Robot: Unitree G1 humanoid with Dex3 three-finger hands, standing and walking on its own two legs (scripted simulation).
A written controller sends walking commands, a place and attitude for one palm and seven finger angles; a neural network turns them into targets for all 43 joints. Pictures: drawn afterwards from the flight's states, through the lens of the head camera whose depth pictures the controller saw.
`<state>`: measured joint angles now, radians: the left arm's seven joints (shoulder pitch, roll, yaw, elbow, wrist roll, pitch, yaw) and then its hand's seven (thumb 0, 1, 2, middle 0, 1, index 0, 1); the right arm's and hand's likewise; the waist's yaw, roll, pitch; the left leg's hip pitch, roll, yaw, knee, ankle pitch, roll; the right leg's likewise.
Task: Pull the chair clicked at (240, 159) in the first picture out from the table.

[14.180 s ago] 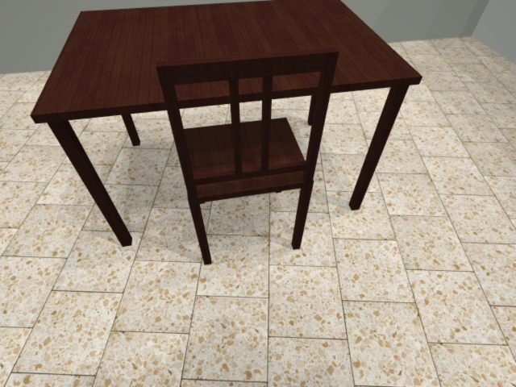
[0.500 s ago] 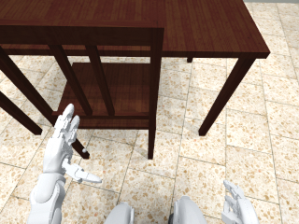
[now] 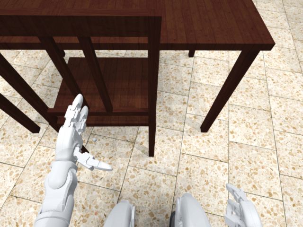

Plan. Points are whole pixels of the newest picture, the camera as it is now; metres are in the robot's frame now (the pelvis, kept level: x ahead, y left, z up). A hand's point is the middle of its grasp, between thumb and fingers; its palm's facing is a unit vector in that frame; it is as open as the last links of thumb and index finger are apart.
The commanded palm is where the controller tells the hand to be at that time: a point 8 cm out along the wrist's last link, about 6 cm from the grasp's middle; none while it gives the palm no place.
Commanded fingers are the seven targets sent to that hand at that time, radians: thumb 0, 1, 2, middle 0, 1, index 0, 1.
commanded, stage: aim the fingers beside a spindle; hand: left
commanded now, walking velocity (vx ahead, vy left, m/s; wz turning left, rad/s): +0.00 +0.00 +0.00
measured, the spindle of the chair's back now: (70, 81) +0.51 +0.26 +0.04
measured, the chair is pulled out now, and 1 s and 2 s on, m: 0.00 0.00 0.00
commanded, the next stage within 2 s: push the fingers through the gap in 0.86 s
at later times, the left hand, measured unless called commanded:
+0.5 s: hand (101, 133) +0.35 +0.14 +0.01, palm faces +0.00 -1.00 -0.04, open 16.9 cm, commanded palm +0.32 +0.20 +0.02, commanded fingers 0.00 -0.50 0.30 -0.06 -0.08 -0.06 -0.08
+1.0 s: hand (99, 133) +0.35 +0.15 +0.01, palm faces +0.00 -1.00 -0.04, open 16.9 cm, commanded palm +0.33 +0.20 +0.02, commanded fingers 0.00 -0.50 0.30 -0.06 -0.08 -0.06 -0.08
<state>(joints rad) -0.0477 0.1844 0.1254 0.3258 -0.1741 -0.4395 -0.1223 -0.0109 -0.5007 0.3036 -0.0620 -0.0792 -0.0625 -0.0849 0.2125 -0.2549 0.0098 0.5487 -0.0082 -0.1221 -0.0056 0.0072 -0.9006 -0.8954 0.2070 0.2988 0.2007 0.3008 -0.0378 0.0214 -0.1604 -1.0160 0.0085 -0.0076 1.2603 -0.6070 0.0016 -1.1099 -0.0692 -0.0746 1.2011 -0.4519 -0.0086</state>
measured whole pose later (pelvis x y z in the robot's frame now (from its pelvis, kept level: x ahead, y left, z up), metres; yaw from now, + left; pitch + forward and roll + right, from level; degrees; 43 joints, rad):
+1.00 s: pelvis -0.01 +0.00 -0.01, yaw +0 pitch +22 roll -1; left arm -0.17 0.19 0.13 0.43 -0.15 -0.46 -0.09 -0.01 -0.50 0.30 -0.06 -0.08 -0.06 -0.08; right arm 0.20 -0.25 0.01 0.55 -0.01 -0.08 0.01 0.01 -0.90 -0.90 0.21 0.30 0.20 0.30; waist -0.05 0.02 -0.16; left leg -1.08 0.01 0.00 1.30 -0.61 0.01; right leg -1.17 -0.07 -0.07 1.24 -0.45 -0.01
